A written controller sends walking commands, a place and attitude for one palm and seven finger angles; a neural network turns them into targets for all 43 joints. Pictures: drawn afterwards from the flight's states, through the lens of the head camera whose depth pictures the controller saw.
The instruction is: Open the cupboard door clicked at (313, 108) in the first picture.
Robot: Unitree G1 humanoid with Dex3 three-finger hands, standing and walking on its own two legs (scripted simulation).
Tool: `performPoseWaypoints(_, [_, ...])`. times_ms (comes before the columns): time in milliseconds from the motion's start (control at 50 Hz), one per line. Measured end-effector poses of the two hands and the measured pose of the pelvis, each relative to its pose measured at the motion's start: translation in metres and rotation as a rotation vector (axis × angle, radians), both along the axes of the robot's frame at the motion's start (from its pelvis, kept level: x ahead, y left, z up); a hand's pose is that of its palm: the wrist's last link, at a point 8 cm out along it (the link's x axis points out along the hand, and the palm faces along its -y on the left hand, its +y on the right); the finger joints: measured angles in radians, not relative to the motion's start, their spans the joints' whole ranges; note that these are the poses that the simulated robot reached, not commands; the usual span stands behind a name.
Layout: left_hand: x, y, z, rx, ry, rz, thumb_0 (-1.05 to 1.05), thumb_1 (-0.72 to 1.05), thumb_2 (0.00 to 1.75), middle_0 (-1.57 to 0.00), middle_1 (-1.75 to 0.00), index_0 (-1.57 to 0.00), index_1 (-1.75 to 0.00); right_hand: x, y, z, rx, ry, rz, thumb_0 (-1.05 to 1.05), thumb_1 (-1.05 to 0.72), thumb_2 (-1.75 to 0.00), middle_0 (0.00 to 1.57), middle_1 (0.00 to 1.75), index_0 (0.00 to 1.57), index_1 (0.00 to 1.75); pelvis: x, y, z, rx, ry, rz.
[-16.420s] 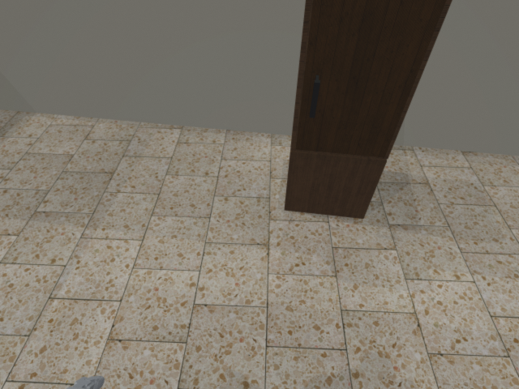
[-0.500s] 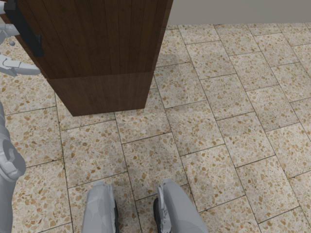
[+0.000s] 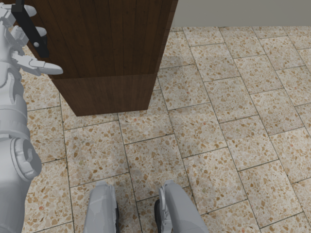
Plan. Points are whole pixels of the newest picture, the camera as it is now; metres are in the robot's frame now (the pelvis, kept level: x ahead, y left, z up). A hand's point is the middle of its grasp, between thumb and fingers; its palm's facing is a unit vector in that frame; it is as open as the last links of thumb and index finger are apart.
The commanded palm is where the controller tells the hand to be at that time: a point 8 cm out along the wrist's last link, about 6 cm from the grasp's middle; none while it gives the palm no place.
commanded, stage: slide the fingers in behind the handle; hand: left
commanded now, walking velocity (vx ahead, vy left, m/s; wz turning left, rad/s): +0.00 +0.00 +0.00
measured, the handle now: (33, 27) +0.58 +0.24 +0.06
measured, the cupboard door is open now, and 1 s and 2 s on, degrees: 0 0 26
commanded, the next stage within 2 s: close the thumb around the handle in 0.42 s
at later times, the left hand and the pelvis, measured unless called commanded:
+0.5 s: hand (41, 43) +0.54 +0.22 +0.06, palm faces +0.08 -1.00 -0.03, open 13.8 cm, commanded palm +0.52 +0.25 +0.05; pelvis +0.00 +0.00 +0.00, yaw +0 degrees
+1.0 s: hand (44, 43) +0.54 +0.21 +0.06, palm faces +0.08 -1.00 -0.02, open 7.9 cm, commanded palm +0.52 +0.25 +0.05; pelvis +0.00 +0.00 +0.00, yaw +0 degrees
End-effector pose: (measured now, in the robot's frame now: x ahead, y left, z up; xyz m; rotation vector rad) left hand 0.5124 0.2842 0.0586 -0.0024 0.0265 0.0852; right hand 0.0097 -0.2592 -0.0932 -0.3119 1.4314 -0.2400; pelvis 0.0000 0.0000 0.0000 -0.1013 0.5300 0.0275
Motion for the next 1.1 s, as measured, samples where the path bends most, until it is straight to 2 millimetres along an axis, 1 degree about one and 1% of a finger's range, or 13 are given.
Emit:
performPoseWaypoints(200, [0.000, -0.003, 0.001, 0.025, -0.002, 0.010, -0.01, -0.50, 0.30, -0.30, -1.20, -0.31, -1.23, -0.005, 0.000, -0.001, 0.009, 0.007, -0.008, 0.01, -0.91, -0.90, 0.21, 0.30, 0.20, 0.30, 0.000, -0.002, -0.001, 0.002, -0.003, 0.000])
performPoseWaypoints(340, [0.001, -0.012, 0.001, 0.012, 0.001, -0.011, -0.01, -0.50, 0.30, -0.30, -1.20, -0.31, -1.21, -0.008, -0.001, -0.001, 0.009, 0.008, -0.019, 0.01, -0.91, -0.90, 0.21, 0.30, 0.20, 0.30, 0.000, -0.002, 0.000, 0.005, -0.006, -0.004])
performPoseWaypoints(540, [0.001, -0.013, 0.004, 0.029, -0.018, -0.003, -0.01, -0.50, 0.30, -0.32, -1.21, -0.32, -1.22, -0.010, -0.001, -0.003, 0.014, 0.004, -0.026, 0.01, -0.91, -0.90, 0.21, 0.30, 0.20, 0.30, -0.001, -0.002, -0.001, 0.009, -0.004, -0.009])
performPoseWaypoints(640, [0.002, -0.015, 0.003, 0.020, 0.002, -0.003, -0.01, -0.45, 0.33, -0.31, -1.21, -0.32, -1.21, -0.009, -0.001, -0.003, 0.018, 0.002, -0.024, 0.01, -0.91, -0.90, 0.21, 0.30, 0.20, 0.30, -0.001, -0.002, 0.000, 0.010, -0.007, -0.009])
performPoseWaypoints(720, [0.003, -0.013, 0.003, 0.026, -0.003, 0.002, -0.01, -0.33, 0.38, -0.32, -1.22, -0.33, -1.23, -0.008, -0.002, -0.003, 0.013, -0.005, -0.024, 0.01, -0.91, -0.90, 0.21, 0.30, 0.20, 0.30, -0.001, -0.003, -0.001, 0.010, -0.003, -0.011])
performPoseWaypoints(800, [0.002, -0.013, 0.004, 0.026, -0.015, 0.001, -0.01, -0.15, 0.45, -0.33, -1.24, -0.34, -1.25, -0.007, -0.003, -0.004, 0.012, -0.005, -0.027, 0.01, -0.91, -0.90, 0.21, 0.30, 0.20, 0.30, 0.000, -0.003, -0.001, 0.011, -0.003, -0.012])
performPoseWaypoints(980, [0.001, -0.017, 0.004, 0.026, -0.009, -0.005, 0.00, 0.32, 0.65, -0.36, -1.29, -0.36, -1.29, -0.005, -0.003, -0.003, 0.017, 0.000, -0.024, 0.01, -0.91, -0.90, 0.21, 0.30, 0.20, 0.30, 0.001, -0.003, 0.001, 0.013, -0.006, -0.009])
performPoseWaypoints(1100, [0.003, -0.019, 0.004, 0.028, -0.006, 0.000, 0.01, 0.63, 0.79, -0.38, -1.32, -0.38, -1.32, -0.003, -0.004, -0.002, 0.016, -0.009, -0.023, 0.01, -0.91, -0.90, 0.21, 0.30, 0.20, 0.30, 0.002, -0.004, 0.001, 0.013, -0.006, -0.009])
